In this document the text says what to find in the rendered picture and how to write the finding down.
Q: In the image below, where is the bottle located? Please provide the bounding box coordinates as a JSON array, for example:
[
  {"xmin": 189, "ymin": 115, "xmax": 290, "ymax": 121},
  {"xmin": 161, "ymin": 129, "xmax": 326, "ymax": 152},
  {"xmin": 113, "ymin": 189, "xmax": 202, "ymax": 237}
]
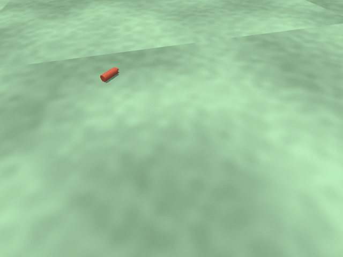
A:
[{"xmin": 100, "ymin": 67, "xmax": 118, "ymax": 82}]

